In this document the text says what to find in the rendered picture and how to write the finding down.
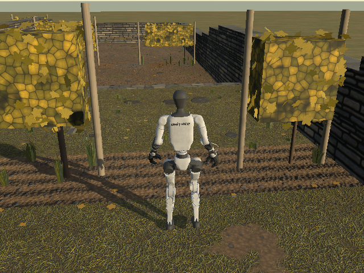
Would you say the robot left forearm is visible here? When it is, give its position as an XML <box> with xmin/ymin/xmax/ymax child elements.
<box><xmin>150</xmin><ymin>137</ymin><xmax>160</xmax><ymax>156</ymax></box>

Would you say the robot right forearm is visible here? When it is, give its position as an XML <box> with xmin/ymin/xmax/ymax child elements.
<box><xmin>204</xmin><ymin>137</ymin><xmax>217</xmax><ymax>158</ymax></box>

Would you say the robot left upper arm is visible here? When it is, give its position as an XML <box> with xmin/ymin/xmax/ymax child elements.
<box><xmin>154</xmin><ymin>115</ymin><xmax>169</xmax><ymax>145</ymax></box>

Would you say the right robot thigh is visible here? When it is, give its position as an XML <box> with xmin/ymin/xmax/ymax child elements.
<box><xmin>189</xmin><ymin>158</ymin><xmax>202</xmax><ymax>192</ymax></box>

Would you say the left robot foot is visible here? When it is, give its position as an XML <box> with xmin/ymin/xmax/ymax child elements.
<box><xmin>166</xmin><ymin>218</ymin><xmax>175</xmax><ymax>230</ymax></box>

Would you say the right robot hand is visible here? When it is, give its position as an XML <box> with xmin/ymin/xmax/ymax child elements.
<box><xmin>206</xmin><ymin>155</ymin><xmax>219</xmax><ymax>168</ymax></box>

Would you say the robot right upper arm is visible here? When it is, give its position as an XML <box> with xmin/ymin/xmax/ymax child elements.
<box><xmin>192</xmin><ymin>114</ymin><xmax>209</xmax><ymax>145</ymax></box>

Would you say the left robot hand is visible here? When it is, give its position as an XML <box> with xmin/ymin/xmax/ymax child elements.
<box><xmin>148</xmin><ymin>154</ymin><xmax>161</xmax><ymax>164</ymax></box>

